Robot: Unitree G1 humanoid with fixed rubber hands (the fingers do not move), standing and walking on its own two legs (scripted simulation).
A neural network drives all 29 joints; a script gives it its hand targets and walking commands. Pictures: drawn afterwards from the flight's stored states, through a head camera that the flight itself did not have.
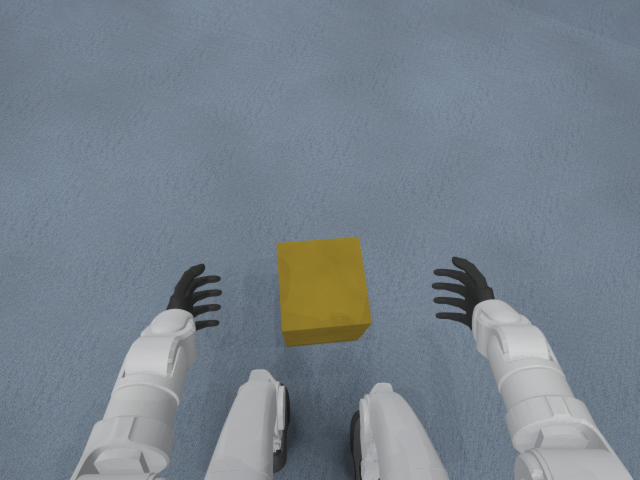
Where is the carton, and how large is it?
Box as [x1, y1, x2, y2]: [277, 237, 371, 346]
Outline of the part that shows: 358,237 277,243 281,325 286,346 357,339 371,323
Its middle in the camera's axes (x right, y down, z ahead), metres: +0.00 +0.15 +1.00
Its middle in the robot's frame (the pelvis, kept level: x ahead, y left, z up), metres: +0.47 -0.01 -0.56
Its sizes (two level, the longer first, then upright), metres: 0.210 0.200 0.250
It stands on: the floor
